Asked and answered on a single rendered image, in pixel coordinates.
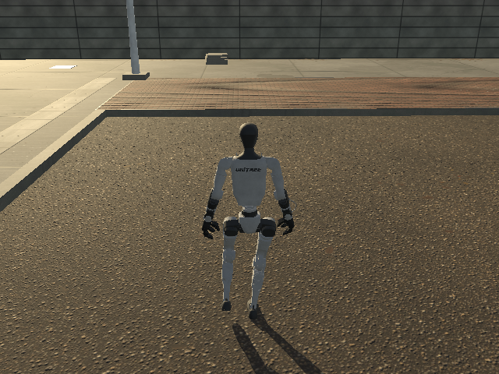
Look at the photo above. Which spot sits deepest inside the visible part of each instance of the robot left hand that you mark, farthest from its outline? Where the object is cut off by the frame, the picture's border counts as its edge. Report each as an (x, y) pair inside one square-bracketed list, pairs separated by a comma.
[(207, 226)]

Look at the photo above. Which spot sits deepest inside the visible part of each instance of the right robot forearm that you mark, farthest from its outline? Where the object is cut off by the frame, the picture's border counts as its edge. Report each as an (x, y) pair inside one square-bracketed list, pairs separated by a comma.
[(285, 207)]

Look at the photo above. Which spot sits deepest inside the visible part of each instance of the left robot upper arm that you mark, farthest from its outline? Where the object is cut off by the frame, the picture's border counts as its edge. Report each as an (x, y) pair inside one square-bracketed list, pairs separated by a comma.
[(220, 176)]

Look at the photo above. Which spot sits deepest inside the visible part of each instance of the robot head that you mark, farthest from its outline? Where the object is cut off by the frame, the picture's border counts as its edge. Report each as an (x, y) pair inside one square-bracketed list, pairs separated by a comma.
[(248, 133)]

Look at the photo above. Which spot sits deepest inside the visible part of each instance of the robot right foot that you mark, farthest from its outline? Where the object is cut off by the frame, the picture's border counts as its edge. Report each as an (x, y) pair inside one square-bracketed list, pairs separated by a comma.
[(253, 311)]

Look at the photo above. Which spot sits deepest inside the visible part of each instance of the right robot upper arm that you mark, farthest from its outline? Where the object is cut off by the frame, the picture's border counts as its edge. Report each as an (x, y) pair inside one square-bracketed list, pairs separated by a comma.
[(277, 178)]

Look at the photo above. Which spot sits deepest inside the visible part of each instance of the left robot forearm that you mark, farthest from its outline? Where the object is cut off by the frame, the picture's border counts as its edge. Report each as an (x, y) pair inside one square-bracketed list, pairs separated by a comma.
[(211, 208)]

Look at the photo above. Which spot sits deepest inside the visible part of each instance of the robot right hand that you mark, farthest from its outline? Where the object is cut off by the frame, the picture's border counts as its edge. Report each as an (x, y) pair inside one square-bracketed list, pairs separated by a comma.
[(283, 222)]

